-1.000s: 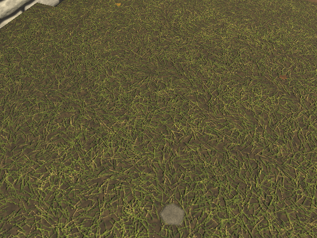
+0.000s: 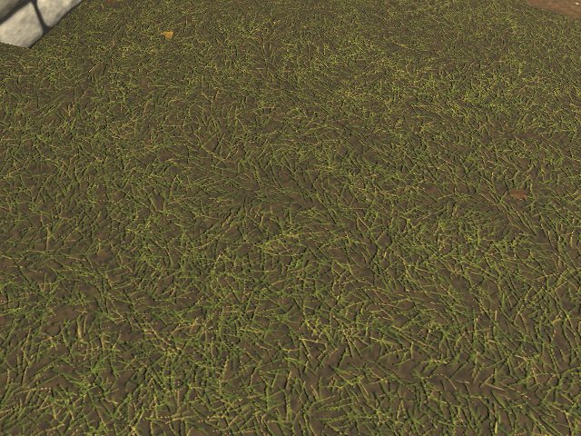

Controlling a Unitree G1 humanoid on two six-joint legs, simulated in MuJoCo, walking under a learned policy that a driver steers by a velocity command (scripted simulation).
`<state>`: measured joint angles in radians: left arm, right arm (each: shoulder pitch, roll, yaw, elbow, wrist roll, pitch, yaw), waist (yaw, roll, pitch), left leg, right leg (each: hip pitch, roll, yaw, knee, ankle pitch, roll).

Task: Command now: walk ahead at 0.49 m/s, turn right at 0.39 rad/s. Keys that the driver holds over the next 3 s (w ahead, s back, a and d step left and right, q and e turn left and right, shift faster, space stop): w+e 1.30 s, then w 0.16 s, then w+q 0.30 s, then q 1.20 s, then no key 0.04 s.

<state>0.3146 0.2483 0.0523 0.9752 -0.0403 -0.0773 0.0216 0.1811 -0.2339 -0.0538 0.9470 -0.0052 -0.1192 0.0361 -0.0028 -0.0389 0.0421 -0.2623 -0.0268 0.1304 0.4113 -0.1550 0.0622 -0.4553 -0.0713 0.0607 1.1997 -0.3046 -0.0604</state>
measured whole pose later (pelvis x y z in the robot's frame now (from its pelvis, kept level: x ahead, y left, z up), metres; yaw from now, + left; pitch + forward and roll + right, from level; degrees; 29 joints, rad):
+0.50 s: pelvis +0.28 -0.07 -0.02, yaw -16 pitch +1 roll +1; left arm 0.16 0.27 0.09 0.77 -0.02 -0.06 -0.04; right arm 0.23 -0.27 -0.05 0.90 0.03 -0.12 0.00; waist -0.01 0.00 0.07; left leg -0.30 0.04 0.00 1.24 -0.44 0.01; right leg -0.43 0.08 -0.04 0.59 -0.19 -0.11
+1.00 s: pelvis +0.57 -0.12 -0.01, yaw -34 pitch +2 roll +1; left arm 0.35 0.28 0.07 0.75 -0.03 -0.04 0.02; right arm 0.12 -0.26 -0.06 0.75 -0.01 -0.12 0.02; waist 0.03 -0.03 0.01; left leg -0.38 -0.03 0.02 0.50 -0.17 0.02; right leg -0.37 0.05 0.12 1.17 -0.45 -0.03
